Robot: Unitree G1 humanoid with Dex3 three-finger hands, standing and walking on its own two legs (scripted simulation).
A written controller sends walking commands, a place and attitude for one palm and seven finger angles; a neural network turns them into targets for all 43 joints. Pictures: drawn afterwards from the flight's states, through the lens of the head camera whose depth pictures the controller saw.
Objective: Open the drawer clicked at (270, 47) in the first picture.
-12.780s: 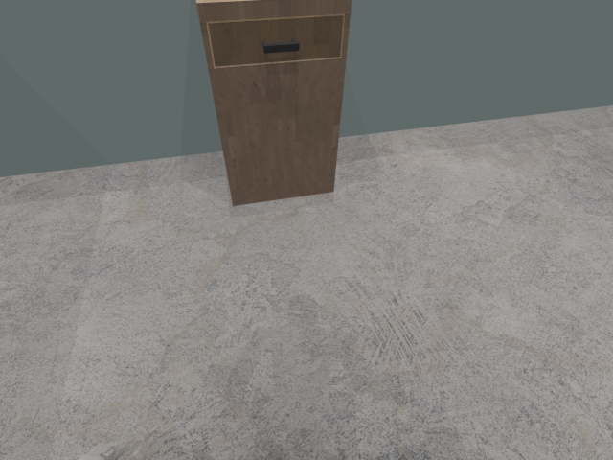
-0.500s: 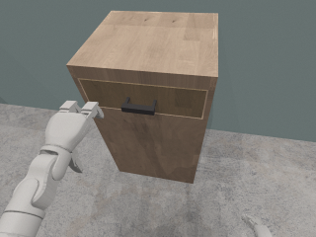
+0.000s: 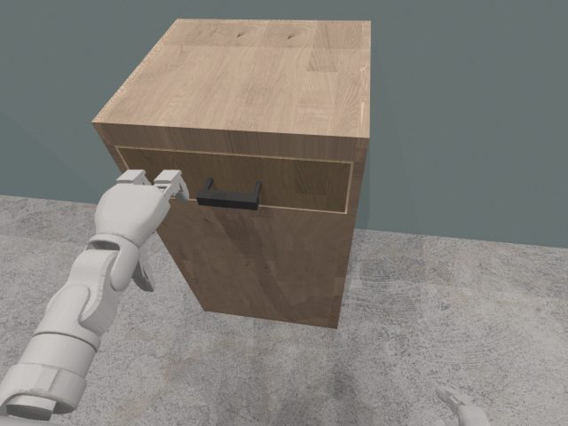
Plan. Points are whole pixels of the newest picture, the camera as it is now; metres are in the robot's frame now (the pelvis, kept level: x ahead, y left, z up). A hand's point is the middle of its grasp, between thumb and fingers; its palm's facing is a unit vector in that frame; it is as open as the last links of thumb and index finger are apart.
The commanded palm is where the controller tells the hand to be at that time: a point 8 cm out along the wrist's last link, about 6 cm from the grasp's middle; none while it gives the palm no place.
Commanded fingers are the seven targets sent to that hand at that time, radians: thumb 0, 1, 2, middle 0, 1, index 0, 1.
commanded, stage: move the hooked fingers above the handle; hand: left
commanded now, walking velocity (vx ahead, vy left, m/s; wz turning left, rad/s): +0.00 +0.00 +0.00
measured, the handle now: (230, 191) +0.53 +0.17 -0.03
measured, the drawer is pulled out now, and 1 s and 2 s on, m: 0.00 0.00 0.00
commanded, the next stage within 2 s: none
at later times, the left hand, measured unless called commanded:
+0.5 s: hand (185, 213) +0.41 +0.21 +0.05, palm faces -0.05 -0.02 -1.00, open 13.8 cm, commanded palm +0.39 +0.21 +0.11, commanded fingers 0.00 -0.50 0.30 -0.30 -1.20 -0.30 -1.20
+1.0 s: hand (221, 197) +0.46 +0.17 +0.03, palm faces -0.10 -0.02 -0.99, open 13.8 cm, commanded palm +0.46 +0.18 +0.09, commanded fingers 0.00 -0.50 0.30 -0.30 -1.20 -0.30 -1.20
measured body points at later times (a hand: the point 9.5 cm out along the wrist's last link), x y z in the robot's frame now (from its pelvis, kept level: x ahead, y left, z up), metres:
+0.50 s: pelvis +0.01 +0.00 -0.01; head +0.06 -0.03 +0.44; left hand +0.41 +0.21 +0.10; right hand +0.14 -0.25 -0.14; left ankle -0.02 +0.10 -0.73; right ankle +0.01 -0.09 -0.73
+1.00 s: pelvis +0.01 +0.01 -0.01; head +0.08 +0.00 +0.43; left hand +0.46 +0.17 +0.08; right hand +0.05 -0.26 -0.15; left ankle -0.02 +0.10 -0.73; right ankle +0.01 -0.09 -0.73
